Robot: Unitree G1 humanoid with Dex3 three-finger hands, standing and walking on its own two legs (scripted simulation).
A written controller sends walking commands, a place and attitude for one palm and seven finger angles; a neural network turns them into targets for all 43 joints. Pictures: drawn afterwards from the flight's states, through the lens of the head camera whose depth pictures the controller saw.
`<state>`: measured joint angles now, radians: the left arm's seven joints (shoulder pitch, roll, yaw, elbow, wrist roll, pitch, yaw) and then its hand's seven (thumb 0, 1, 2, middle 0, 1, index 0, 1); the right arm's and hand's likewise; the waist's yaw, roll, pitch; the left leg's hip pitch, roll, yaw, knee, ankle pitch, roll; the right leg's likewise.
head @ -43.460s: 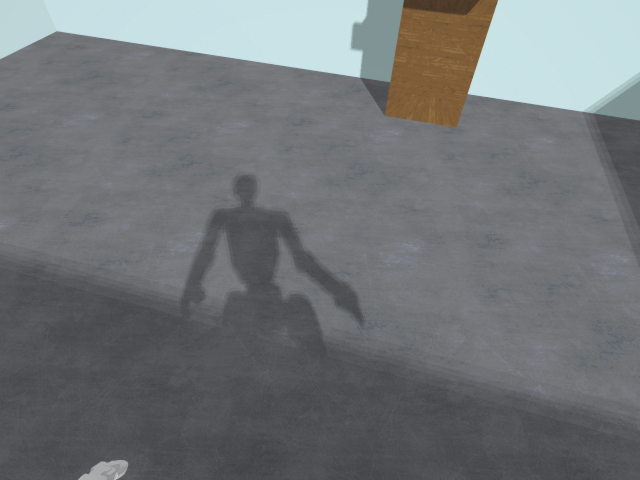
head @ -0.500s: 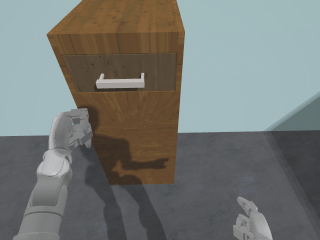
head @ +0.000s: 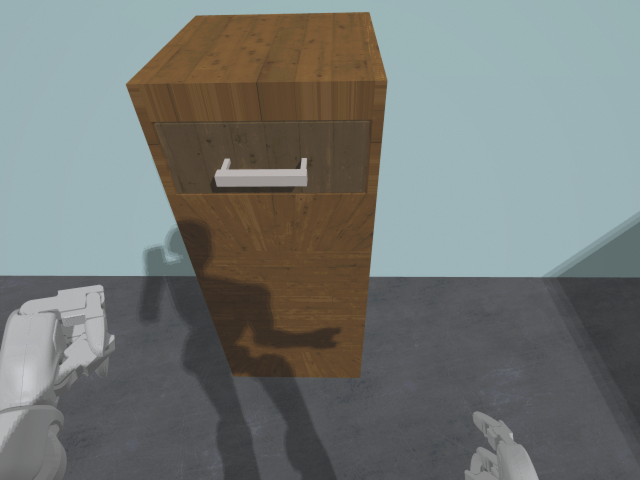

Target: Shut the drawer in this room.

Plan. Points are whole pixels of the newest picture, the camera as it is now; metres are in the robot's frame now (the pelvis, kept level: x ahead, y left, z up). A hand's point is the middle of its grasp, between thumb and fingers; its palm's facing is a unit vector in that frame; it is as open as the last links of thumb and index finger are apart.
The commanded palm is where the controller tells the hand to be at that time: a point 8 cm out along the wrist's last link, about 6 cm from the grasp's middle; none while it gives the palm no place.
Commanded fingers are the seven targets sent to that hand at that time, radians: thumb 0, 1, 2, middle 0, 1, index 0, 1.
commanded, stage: draw the hand back to the body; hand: left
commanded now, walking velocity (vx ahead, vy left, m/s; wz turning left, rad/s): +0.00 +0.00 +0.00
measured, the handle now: (263, 170) +0.61 +0.18 +0.08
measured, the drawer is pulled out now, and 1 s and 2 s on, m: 0.00 0.00 0.00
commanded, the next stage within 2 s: step back with the hand held close in 0.24 s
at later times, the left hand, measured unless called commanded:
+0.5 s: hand (88, 343) +0.19 +0.24 +0.16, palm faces +0.41 -0.81 -0.42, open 3.3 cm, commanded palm +0.13 +0.28 +0.17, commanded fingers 0.00 0.90 0.90 -1.40 -1.60 -1.40 -1.60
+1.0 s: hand (27, 432) +0.11 +0.26 +0.15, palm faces +0.38 -0.80 -0.46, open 3.2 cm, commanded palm +0.05 +0.30 +0.17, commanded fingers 0.00 0.90 0.90 -1.40 -1.60 -1.40 -1.60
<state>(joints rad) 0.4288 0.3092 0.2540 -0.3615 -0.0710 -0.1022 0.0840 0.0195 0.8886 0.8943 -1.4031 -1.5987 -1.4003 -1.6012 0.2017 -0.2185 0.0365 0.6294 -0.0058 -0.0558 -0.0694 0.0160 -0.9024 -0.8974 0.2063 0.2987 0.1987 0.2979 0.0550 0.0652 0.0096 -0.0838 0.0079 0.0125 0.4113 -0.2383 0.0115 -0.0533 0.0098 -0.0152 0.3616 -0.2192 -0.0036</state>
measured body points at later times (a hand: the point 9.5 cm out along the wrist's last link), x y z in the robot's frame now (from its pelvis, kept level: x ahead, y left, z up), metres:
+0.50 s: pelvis +0.00 +0.00 +0.00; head -0.01 -0.01 +0.45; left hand +0.16 +0.29 +0.19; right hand +0.20 -0.22 -0.08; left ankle +0.00 +0.11 -0.74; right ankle -0.01 -0.12 -0.74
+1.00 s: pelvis -0.08 +0.02 -0.01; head -0.07 +0.02 +0.44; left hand +0.08 +0.30 +0.18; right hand +0.11 -0.22 -0.09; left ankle +0.00 +0.11 -0.74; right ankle -0.01 -0.12 -0.74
